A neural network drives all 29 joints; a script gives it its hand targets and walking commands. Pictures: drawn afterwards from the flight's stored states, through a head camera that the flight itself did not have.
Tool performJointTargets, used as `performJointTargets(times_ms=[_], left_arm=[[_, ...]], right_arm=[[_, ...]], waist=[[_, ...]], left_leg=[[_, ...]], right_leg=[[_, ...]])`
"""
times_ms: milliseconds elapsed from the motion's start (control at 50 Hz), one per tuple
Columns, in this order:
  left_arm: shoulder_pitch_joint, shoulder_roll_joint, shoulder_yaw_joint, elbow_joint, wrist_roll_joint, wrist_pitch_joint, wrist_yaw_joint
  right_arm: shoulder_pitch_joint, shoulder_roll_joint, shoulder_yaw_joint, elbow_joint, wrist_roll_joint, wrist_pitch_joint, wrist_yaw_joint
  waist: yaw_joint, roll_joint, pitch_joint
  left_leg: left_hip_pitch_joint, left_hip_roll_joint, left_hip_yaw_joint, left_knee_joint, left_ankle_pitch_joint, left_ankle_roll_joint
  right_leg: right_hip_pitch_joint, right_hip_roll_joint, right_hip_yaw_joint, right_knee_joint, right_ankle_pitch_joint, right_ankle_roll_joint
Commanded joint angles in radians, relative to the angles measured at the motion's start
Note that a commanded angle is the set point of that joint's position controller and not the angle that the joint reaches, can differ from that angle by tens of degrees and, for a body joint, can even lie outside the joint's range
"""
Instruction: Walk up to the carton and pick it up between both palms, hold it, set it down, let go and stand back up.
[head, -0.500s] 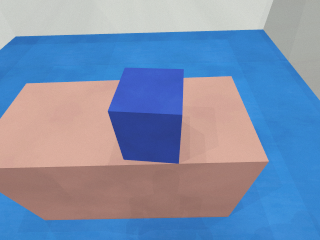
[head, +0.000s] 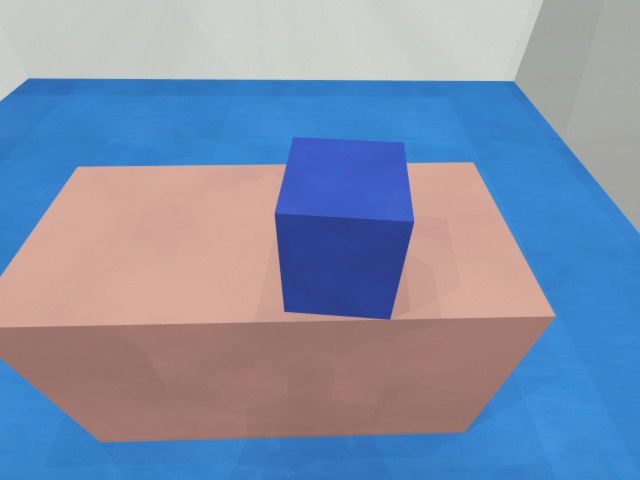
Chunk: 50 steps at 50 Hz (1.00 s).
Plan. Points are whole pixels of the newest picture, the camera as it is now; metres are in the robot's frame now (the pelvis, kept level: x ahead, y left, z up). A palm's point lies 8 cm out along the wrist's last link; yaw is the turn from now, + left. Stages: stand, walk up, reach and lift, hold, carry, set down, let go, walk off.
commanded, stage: walk up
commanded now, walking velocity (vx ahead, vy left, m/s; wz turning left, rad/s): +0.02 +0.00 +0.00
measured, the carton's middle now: (342, 229) +0.56 -0.01 -0.02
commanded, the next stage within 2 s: none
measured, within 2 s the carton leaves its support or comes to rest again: neither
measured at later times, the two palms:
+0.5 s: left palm out of the picture +0.00 +0.20 -0.14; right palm out of the picture +0.12 -0.23 -0.16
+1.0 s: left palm out of the picture +0.17 +0.25 -0.15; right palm out of the picture +0.11 -0.28 -0.15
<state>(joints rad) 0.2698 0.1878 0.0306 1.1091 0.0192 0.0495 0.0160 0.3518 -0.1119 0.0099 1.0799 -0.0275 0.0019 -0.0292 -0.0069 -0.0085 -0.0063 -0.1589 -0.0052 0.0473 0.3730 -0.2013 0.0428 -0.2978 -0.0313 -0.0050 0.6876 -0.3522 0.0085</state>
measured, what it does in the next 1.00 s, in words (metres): steps on the spot: right foot, then left foot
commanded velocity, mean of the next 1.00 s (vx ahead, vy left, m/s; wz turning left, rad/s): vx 0.03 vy -0.04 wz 0.00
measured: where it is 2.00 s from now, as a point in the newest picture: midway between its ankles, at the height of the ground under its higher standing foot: outside the picture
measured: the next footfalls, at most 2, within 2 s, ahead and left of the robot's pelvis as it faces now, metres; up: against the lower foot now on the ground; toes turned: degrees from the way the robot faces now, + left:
right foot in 0.24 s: -0.01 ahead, -0.11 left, +0.00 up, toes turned -8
left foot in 0.56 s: +0.26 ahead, +0.11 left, +0.00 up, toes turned +5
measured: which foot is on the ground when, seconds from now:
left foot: down 0.00-0.24, up 0.26-0.54, down 0.56-1.00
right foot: up 0.00-0.22, down 0.24-0.60, up 0.62-1.00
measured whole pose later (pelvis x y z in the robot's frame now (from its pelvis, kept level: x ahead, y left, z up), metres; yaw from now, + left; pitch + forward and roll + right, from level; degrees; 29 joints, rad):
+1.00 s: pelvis +0.07 -0.01 -0.02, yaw -2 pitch -1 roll -2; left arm 0.15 0.26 0.08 0.93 0.02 0.10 -0.01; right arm 0.17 -0.25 -0.08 0.98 -0.04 0.05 -0.06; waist -0.03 0.03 0.09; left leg -0.44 0.10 0.09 0.47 -0.02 0.02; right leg -0.45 -0.02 0.02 0.99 -0.43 0.08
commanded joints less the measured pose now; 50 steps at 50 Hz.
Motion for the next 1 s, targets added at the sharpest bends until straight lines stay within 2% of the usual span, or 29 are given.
performJointTargets(times_ms=[0, 20, 40, 60, 120, 180, 200, 240, 260, 280, 300, 320, 360, 400, 440, 500, 520, 540, 560, 580, 600, 620, 640, 680, 720, 780, 840, 940, 980], left_arm=[[0.015, 0.036, -0.007, -0.026, -0.012, -0.035, 0.016], [0.039, 0.071, 0.012, -0.026, -0.010, -0.040, 0.016], [0.008, 0.099, 0.016, -0.050, -0.003, -0.040, 0.006], [-0.024, 0.090, 0.014, -0.070, 0.002, -0.044, -0.002], [-0.059, 0.011, 0.009, -0.089, 0.000, -0.080, -0.012], [0.105, -0.030, 0.002, -0.023, -0.012, -0.114, 0.000], [0.179, -0.005, 0.010, 0.005, -0.012, -0.116, 0.009], [0.310, 0.088, 0.030, 0.054, 0.000, -0.108, 0.022], [0.303, 0.113, 0.027, 0.047, 0.018, -0.106, 0.025], [0.286, 0.120, 0.034, 0.036, 0.027, -0.109, 0.027], [0.263, 0.106, 0.032, 0.031, 0.032, -0.116, 0.025], [0.250, 0.092, 0.027, 0.021, 0.031, -0.123, 0.025], [0.210, 0.069, 0.008, 0.007, 0.020, -0.128, 0.019], [0.144, 0.023, -0.013, 0.009, 0.006, -0.125, 0.017], [0.156, 0.022, -0.019, 0.022, 0.000, -0.119, 0.021], [0.212, 0.063, -0.004, 0.041, -0.003, -0.108, 0.028], [0.187, 0.083, 0.003, 0.039, -0.008, -0.104, 0.026], [0.194, 0.080, 0.008, 0.040, -0.012, -0.105, 0.021], [0.224, 0.054, 0.005, 0.028, -0.020, -0.107, 0.020], [0.261, -0.004, -0.008, 0.005, -0.033, -0.095, 0.029], [0.274, -0.036, -0.013, 0.013, -0.052, -0.064, 0.041], [0.205, 0.027, 0.006, -0.023, -0.048, -0.042, 0.048], [0.135, 0.052, 0.020, -0.040, -0.031, -0.031, 0.048], [0.114, 0.039, 0.025, -0.036, -0.006, -0.008, 0.040], [0.140, 0.076, 0.041, -0.017, 0.014, 0.031, 0.033], [0.098, 0.070, 0.043, -0.060, 0.014, 0.051, 0.015], [0.042, 0.086, 0.055, -0.126, 0.001, 0.051, 0.001], [0.051, 0.108, 0.055, -0.183, -0.005, 0.061, -0.028], [0.091, 0.122, 0.050, -0.194, -0.017, 0.061, -0.037]], right_arm=[[-0.008, -0.143, -0.031, -0.034, -0.005, -0.035, -0.005], [0.100, -0.233, -0.071, -0.013, -0.003, -0.036, 0.004], [0.143, -0.271, -0.086, 0.003, 0.007, -0.029, 0.002], [0.165, -0.267, -0.092, 0.012, 0.017, -0.020, -0.002], [0.138, -0.173, -0.082, 0.032, 0.018, -0.024, -0.003], [0.039, -0.156, -0.086, 0.022, 0.024, -0.025, 0.000], [0.001, -0.135, -0.080, 0.005, 0.031, -0.036, 0.004], [-0.092, -0.063, -0.058, -0.043, 0.018, -0.048, 0.019], [-0.107, -0.093, -0.065, -0.061, 0.008, -0.042, 0.019], [-0.111, -0.121, -0.076, -0.063, -0.005, -0.035, 0.024], [-0.115, -0.135, -0.079, -0.056, -0.016, -0.031, 0.031], [-0.089, -0.111, -0.077, -0.042, -0.013, -0.029, 0.036], [-0.065, -0.070, -0.067, -0.034, 0.000, -0.022, 0.044], [-0.071, -0.053, -0.052, -0.049, 0.007, -0.019, 0.042], [-0.103, -0.087, -0.051, -0.055, 0.024, -0.020, 0.031], [-0.035, -0.068, -0.045, -0.035, 0.027, -0.016, 0.018], [0.008, -0.086, -0.051, -0.021, 0.025, -0.024, 0.014], [0.075, -0.122, -0.066, 0.003, 0.020, -0.035, 0.012], [0.125, -0.202, -0.090, 0.013, 0.014, -0.045, 0.005], [0.144, -0.258, -0.095, 0.008, 0.012, -0.048, 0.001], [0.157, -0.248, -0.079, -0.003, 0.028, -0.045, -0.007], [0.039, -0.247, -0.086, -0.042, 0.033, -0.037, -0.017], [-0.024, -0.264, -0.092, -0.067, 0.039, -0.029, -0.025], [-0.086, -0.245, -0.083, -0.095, 0.034, -0.014, -0.037], [-0.064, -0.272, -0.097, -0.099, 0.030, 0.008, -0.050], [-0.095, -0.271, -0.098, -0.115, 0.012, 0.022, -0.045], [-0.170, -0.269, -0.101, -0.139, -0.002, 0.022, -0.031], [-0.189, -0.316, -0.126, -0.162, -0.014, 0.028, -0.037], [-0.232, -0.351, -0.140, -0.179, -0.024, 0.039, -0.032]], waist=[[0.007, 0.135, 0.090], [-0.039, 0.192, 0.017], [-0.060, 0.255, 0.012], [-0.069, 0.256, 0.044], [-0.049, 0.134, 0.110], [0.050, 0.036, 0.067], [0.085, -0.020, 0.022], [0.129, -0.198, 0.009], [0.134, -0.158, 0.064], [0.129, -0.132, 0.131], [0.112, -0.069, 0.190], [0.088, -0.051, 0.192], [0.052, -0.086, 0.185], [-0.011, -0.155, 0.163], [-0.002, -0.224, 0.159], [-0.007, -0.195, 0.100], [-0.032, -0.182, 0.076], [-0.072, -0.121, 0.030], [-0.077, -0.026, -0.042], [-0.060, 0.152, -0.127], [-0.053, 0.250, -0.214], [-0.036, 0.261, -0.211], [-0.037, 0.206, -0.154], [-0.011, 0.123, -0.068], [-0.026, 0.020, -0.027], [-0.018, 0.075, 0.004], [-0.004, 0.238, 0.002], [0.012, 0.230, -0.042], [0.031, 0.289, -0.042]], left_leg=[[0.003, 0.193, -0.211, -0.151, 0.083, 0.070], [0.111, 0.271, -0.306, -0.192, -0.318, 0.084], [0.110, 0.352, -0.431, -0.258, -0.588, 0.112], [0.093, 0.382, -0.468, -0.294, -0.626, 0.129], [0.060, 0.338, -0.399, -0.266, -0.370, 0.125], [-0.061, 0.203, -0.210, -0.116, -0.204, 0.065], [-0.155, 0.160, -0.148, -0.018, -0.144, 0.031], [-0.516, 0.020, 0.048, 0.312, -0.229, -0.040], [-0.592, 0.046, 0.053, 0.423, -0.305, -0.057], [-0.602, 0.085, 0.023, 0.503, -0.282, -0.075], [-0.630, 0.100, 0.003, 0.547, -0.240, -0.086], [-0.636, 0.102, 0.010, 0.574, -0.205, -0.086], [-0.556, 0.087, 0.022, 0.548, -0.127, -0.085], [-0.327, 0.054, 0.050, 0.418, -0.028, -0.071], [-0.239, -0.008, 0.103, 0.322, 0.003, -0.059], [-0.107, -0.039, 0.134, 0.242, 0.086, -0.028], [-0.057, -0.045, 0.137, 0.160, 0.196, -0.019], [0.077, -0.010, 0.109, 0.094, 0.355, -0.010], [0.234, 0.124, 0.009, 0.123, 0.688, 0.013], [0.365, 0.323, -0.175, 0.162, 1.168, 0.090], [0.299, 0.436, -0.286, 0.101, 1.369, 0.205], [0.222, 0.474, -0.311, 0.069, 1.378, 0.226], [0.171, 0.443, -0.270, 0.061, 1.397, 0.232], [0.039, 0.390, -0.204, 0.041, 1.080, 0.205], [-0.037, 0.427, -0.237, 0.002, 0.717, 0.175], [-0.171, 0.383, -0.231, -0.083, 0.204, 0.138], [-0.225, 0.328, -0.191, -0.118, -0.007, 0.130], [-0.216, 0.370, -0.256, -0.179, -0.189, 0.110], [-0.281, 0.356, -0.241, -0.227, -0.245, 0.065]], right_leg=[[-0.020, 0.015, -0.015, -0.138, -0.029, -0.003], [-0.086, 0.046, -0.084, -0.062, -0.114, -0.002], [-0.147, 0.014, -0.070, -0.008, -0.145, 0.004], [-0.177, -0.011, -0.057, 0.004, -0.156, 0.005], [-0.147, -0.022, -0.039, -0.117, -0.113, -0.013], [0.176, -0.001, -0.089, -0.415, 0.108, -0.038], [0.340, -0.051, -0.051, -0.440, 0.152, -0.045], [0.581, -0.266, 0.215, -0.512, 0.001, -0.089], [0.514, -0.398, 0.330, -0.569, -0.055, -0.158], [0.424, -0.455, 0.385, -0.575, -0.034, -0.203], [0.415, -0.440, 0.363, -0.543, 0.123, -0.199], [0.427, -0.399, 0.260, -0.512, 0.331, -0.171], [0.367, -0.306, 0.095, -0.488, 0.535, -0.118], [0.230, -0.168, -0.097, -0.391, 0.894, -0.054], [0.192, -0.119, -0.114, -0.347, 1.075, -0.058], [0.192, -0.142, -0.077, -0.243, 1.077, -0.097], [0.192, -0.121, -0.104, -0.172, 1.028, -0.080], [0.137, -0.097, -0.111, -0.094, 0.837, -0.051], [0.047, -0.060, -0.105, 0.007, 0.542, -0.010], [-0.047, 0.003, -0.103, 0.161, -0.033, 0.012], [0.043, 0.027, -0.028, 0.281, -0.316, 0.018], [0.037, 0.015, -0.016, 0.390, -0.345, 0.042], [-0.022, 0.020, -0.012, 0.505, -0.337, 0.052], [-0.068, -0.003, 0.021, 0.567, -0.245, 0.059], [-0.123, -0.006, 0.028, 0.629, -0.174, 0.077], [-0.145, -0.001, 0.025, 0.621, -0.081, 0.075], [-0.149, 0.017, 0.020, 0.540, -0.049, 0.076], [-0.097, 0.003, 0.034, 0.312, -0.087, 0.067], [0.024, -0.007, 0.024, 0.146, -0.082, 0.048]])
